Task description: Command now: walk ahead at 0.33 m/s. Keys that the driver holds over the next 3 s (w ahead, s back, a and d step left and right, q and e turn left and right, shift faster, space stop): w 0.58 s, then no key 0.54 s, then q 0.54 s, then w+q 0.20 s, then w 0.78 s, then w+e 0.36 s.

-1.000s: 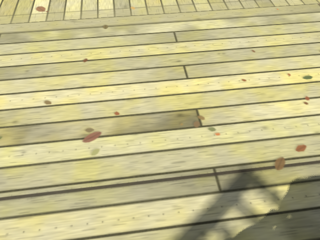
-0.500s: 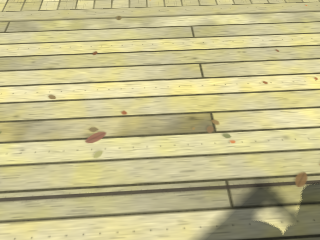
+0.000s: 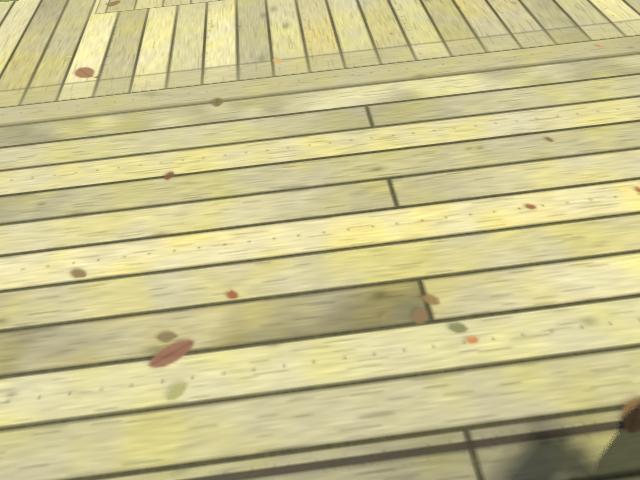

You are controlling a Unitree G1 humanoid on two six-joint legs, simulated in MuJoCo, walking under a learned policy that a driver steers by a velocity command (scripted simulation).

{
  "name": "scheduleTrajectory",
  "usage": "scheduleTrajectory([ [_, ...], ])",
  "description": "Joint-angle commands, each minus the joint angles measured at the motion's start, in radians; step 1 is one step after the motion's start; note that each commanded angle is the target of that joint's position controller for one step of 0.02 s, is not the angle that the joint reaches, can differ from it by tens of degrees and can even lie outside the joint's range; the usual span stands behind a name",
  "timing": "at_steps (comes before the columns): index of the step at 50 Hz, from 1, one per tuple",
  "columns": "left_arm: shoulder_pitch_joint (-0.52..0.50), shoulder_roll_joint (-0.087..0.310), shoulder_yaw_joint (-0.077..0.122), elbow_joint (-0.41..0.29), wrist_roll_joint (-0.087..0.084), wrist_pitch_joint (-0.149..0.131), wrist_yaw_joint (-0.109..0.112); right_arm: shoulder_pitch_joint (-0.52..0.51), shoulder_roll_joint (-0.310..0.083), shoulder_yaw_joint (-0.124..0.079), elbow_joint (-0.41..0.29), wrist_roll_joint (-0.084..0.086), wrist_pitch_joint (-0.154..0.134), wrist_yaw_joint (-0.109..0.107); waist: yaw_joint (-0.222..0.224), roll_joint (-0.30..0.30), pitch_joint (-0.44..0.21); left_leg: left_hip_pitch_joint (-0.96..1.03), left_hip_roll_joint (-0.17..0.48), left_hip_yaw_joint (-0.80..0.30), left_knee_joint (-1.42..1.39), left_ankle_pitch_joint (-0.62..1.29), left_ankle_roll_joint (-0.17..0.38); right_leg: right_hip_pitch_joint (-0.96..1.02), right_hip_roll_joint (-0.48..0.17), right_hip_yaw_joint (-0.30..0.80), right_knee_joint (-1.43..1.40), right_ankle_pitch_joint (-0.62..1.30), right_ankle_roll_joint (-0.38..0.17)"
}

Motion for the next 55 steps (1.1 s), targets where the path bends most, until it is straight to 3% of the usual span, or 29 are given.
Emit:
scheduleTrajectory([
  [1, 0.252, 0.194, 0.055, 0.043, 0.027, -0.018, -0.009, -0.213, -0.051, -0.011, -0.151, 0.031, -0.068, 0.007, 0.072, -0.264, 0.233, -0.636, 0.034, -0.123, 0.328, -0.004, 0.022, 0.308, -0.346, 0.762, -0.577, -0.638, -0.213],
  [3, 0.102, 0.158, 0.052, 0.001, 0.012, -0.029, -0.017, -0.105, -0.072, -0.02, -0.092, 0.002, -0.065, -0.003, -0.005, -0.213, 0.186, -0.574, 0.069, -0.121, 0.329, 0.191, 0.02, 0.285, -0.279, 0.564, -0.521, -0.395, -0.139],
  [4, 0.069, 0.152, 0.051, -0.006, 0.01, -0.03, -0.019, -0.097, -0.088, -0.028, -0.077, -0.015, -0.066, -0.009, -0.012, -0.187, 0.164, -0.524, 0.083, -0.115, 0.297, 0.268, 0.012, 0.244, -0.247, 0.478, -0.522, -0.302, -0.114],
  [6, 0.116, 0.121, 0.045, 0.02, 0.006, -0.031, -0.017, -0.118, -0.066, -0.025, -0.067, -0.025, -0.063, -0.004, -0.003, -0.145, 0.141, -0.46, 0.081, -0.082, 0.266, 0.389, -0.012, 0.221, -0.201, 0.362, -0.526, -0.132, -0.116],
  [10, 0.223, 0.119, 0.046, 0.059, -0.009, -0.044, -0.009, -0.215, -0.045, -0.011, -0.084, -0.021, -0.058, 0.01, 0.042, -0.123, 0.116, -0.424, 0.086, -0.081, 0.085, 0.55, -0.04, 0.295, -0.186, 0.239, -0.525, 0.077, -0.13],
  [14, 0.269, 0.128, 0.044, 0.078, -0.004, -0.052, -0.004, -0.328, -0.034, 0.003, -0.113, -0.011, -0.072, 0.034, 0.076, -0.152, 0.155, -0.323, 0.062, -0.053, -0.101, 0.65, -0.044, 0.313, -0.176, 0.186, -0.537, 0.161, -0.123],
  [18, 0.303, 0.139, 0.05, 0.106, -0.005, -0.045, -0.015, -0.414, -0.03, 0.016, -0.132, 0.0, -0.082, 0.052, 0.109, -0.148, 0.208, -0.297, 0.053, -0.024, -0.188, 0.564, -0.02, 0.379, -0.201, 0.176, -0.514, 0.231, -0.137],
  [20, 0.312, 0.163, 0.06, 0.115, -0.019, -0.042, -0.004, -0.438, -0.036, 0.021, -0.146, 0.001, -0.096, 0.066, 0.1, -0.15, 0.224, -0.278, 0.047, -0.02, -0.223, 0.469, -0.006, 0.419, -0.233, 0.189, -0.477, 0.281, -0.137],
  [22, 0.296, 0.177, 0.067, 0.124, -0.011, -0.038, -0.004, -0.404, -0.056, 0.015, -0.142, -0.004, -0.107, 0.074, 0.067, -0.161, 0.206, -0.187, 0.031, 0.003, -0.241, 0.354, 0.028, 0.434, -0.242, 0.181, -0.414, 0.393, -0.124],
  [24, 0.235, 0.161, 0.062, 0.114, -0.011, -0.034, -0.013, -0.154, -0.108, -0.019, -0.06, -0.009, -0.11, 0.076, -0.079, -0.136, 0.063, 0.214, -0.03, 0.043, -0.265, 0.349, 0.08, 0.335, -0.18, 0.111, -0.147, 0.772, -0.093],
  [25, 0.184, 0.157, 0.057, 0.089, 0.002, -0.04, -0.03, 0.063, -0.175, -0.041, -0.006, -0.014, -0.109, 0.065, -0.165, -0.093, -0.096, 0.552, 0.09, -0.091, -0.221, 0.367, 0.149, 0.129, -0.128, 0.064, 0.123, 0.683, -0.062],
  [26, 0.31, 0.019, 0.012, 0.079, 0.008, -0.07, -0.054, 0.202, -0.296, -0.066, 0.023, -0.022, -0.1, 0.07, -0.132, 0.215, -0.315, 0.95, 0.381, -0.606, -0.311, 0.161, 0.329, -0.259, 0.04, 0.036, 0.547, 0.058, 0.01],
  [27, 0.292, 0.076, 0.029, 0.104, -0.019, -0.099, -0.064, 0.232, -0.214, -0.044, 0.037, -0.023, -0.095, 0.073, -0.152, 0.21, -0.351, 0.964, 0.404, -0.821, -0.472, -0.011, 0.343, -0.384, 0.053, 0.187, 0.664, -0.208, -0.013],
  [28, 0.167, 0.14, 0.048, 0.068, -0.042, -0.11, -0.06, 0.114, -0.154, -0.027, 0.021, -0.025, -0.096, 0.072, -0.138, 0.179, -0.137, 0.83, 0.362, -0.66, -0.487, 0.027, 0.287, -0.494, -0.008, 0.143, 0.693, -0.155, -0.03],
  [29, 0.078, 0.15, 0.05, 0.042, -0.033, -0.11, -0.048, 0.001, -0.114, -0.015, -0.013, -0.027, -0.098, 0.072, -0.108, 0.081, -0.037, 0.652, 0.32, -0.519, -0.506, 0.133, 0.254, -0.466, -0.057, 0.107, 0.653, -0.059, -0.035],
  [30, 0.051, 0.161, 0.063, 0.035, -0.013, -0.101, -0.034, -0.087, -0.073, -0.002, -0.03, -0.037, -0.102, 0.075, -0.063, 0.021, 0.029, 0.476, 0.285, -0.408, -0.528, 0.317, 0.23, -0.385, -0.089, 0.097, 0.581, 0.029, -0.027],
  [31, 0.072, 0.144, 0.069, 0.039, 0.0, -0.087, -0.021, -0.126, -0.047, 0.008, -0.029, -0.048, -0.108, 0.078, -0.018, 0.037, 0.049, 0.363, 0.244, -0.311, -0.536, 0.512, 0.207, -0.284, -0.111, 0.095, 0.521, 0.061, -0.018],
  [32, 0.09, 0.114, 0.068, 0.047, -0.004, -0.072, -0.013, -0.123, -0.028, 0.016, -0.013, -0.045, -0.109, 0.078, 0.0, 0.058, 0.053, 0.294, 0.221, -0.232, -0.538, 0.671, 0.197, -0.213, -0.107, 0.082, 0.478, 0.061, -0.004],
  [34, 0.089, 0.065, 0.062, 0.04, -0.008, -0.056, -0.006, -0.073, -0.041, 0.02, 0.031, -0.047, -0.109, 0.061, 0.021, 0.064, 0.077, 0.215, 0.205, -0.142, -0.538, 0.91, 0.204, -0.172, -0.083, 0.046, 0.378, 0.085, 0.025],
  [38, -0.083, 0.035, 0.039, -0.023, 0.006, -0.046, -0.022, -0.047, -0.107, 0.019, 0.071, -0.038, -0.082, 0.027, 0.003, 0.048, 0.057, 0.19, 0.155, -0.041, -0.522, 0.943, 0.171, -0.077, -0.031, 0.008, 0.024, 0.338, 0.046],
  [41, -0.145, 0.071, 0.038, -0.04, 0.001, -0.035, -0.032, -0.006, -0.122, 0.021, 0.104, -0.027, -0.079, 0.025, -0.016, 0.048, 0.046, 0.239, 0.18, -0.072, -0.509, 0.863, 0.157, -0.003, -0.009, 0.03, -0.093, 0.434, 0.035],
  [43, -0.146, 0.103, 0.043, -0.039, 0.012, -0.031, -0.034, -0.034, -0.133, 0.02, 0.114, -0.021, -0.078, 0.023, 0.007, 0.047, 0.054, 0.266, 0.205, -0.097, -0.471, 0.834, 0.147, 0.036, -0.014, 0.054, -0.146, 0.412, 0.008],
  [45, -0.076, 0.147, 0.058, -0.004, 0.026, -0.029, -0.032, -0.043, -0.116, 0.025, 0.121, -0.014, -0.073, 0.025, 0.039, 0.016, 0.03, 0.288, 0.161, -0.093, -0.366, 0.722, 0.103, 0.152, 0.001, 0.041, -0.231, 0.485, -0.016],
  [46, -0.047, 0.203, 0.071, 0.002, 0.031, -0.03, -0.026, 0.015, -0.102, 0.029, 0.128, -0.027, -0.072, 0.026, 0.025, -0.059, 0.0, 0.26, 0.092, -0.062, -0.268, 0.62, 0.06, 0.267, -0.057, 0.086, -0.251, 0.851, -0.035],
  [47, -0.034, 0.244, 0.075, -0.004, 0.041, -0.027, -0.021, 0.167, -0.048, 0.039, 0.161, -0.036, -0.071, 0.031, -0.047, -0.167, -0.11, 0.13, 0.012, -0.033, -0.126, 0.272, 0.006, 0.501, -0.198, 0.215, -0.189, 1.131, -0.146],
  [48, -0.01, 0.163, 0.051, 0.004, 0.039, -0.022, -0.025, 0.195, -0.019, 0.055, 0.177, -0.031, -0.057, 0.032, -0.017, -0.232, -0.211, 0.108, -0.009, -0.03, 0.016, -0.045, -0.03, 0.533, -0.307, 0.336, -0.227, 1.052, -0.251],
  [49, -0.032, 0.11, 0.032, 0.002, 0.029, -0.02, -0.034, 0.123, -0.06, 0.046, 0.16, -0.022, -0.035, 0.031, -0.008, -0.211, -0.184, 0.076, -0.005, -0.066, 0.12, -0.218, -0.05, 0.465, -0.313, 0.402, -0.29, 0.83, -0.266],
  [52, -0.205, 0.145, 0.023, -0.036, 0.024, -0.027, -0.032, 0.017, -0.09, 0.026, 0.146, -0.021, 0.02, -0.001, -0.043, -0.105, -0.039, 0.066, 0.055, -0.096, 0.146, -0.13, -0.069, 0.206, -0.253, 0.362, -0.417, 0.282, -0.169],
  [55, -0.246, 0.143, 0.019, -0.025, 0.034, -0.016, -0.031, 0.025, -0.071, 0.021, 0.165, -0.031, 0.042, -0.019, -0.058, -0.146, 0.01, 0.194, 0.04, -0.05, -0.014, -0.011, -0.07, 0.057, -0.169, 0.255, -0.466, 0.102, -0.127],
])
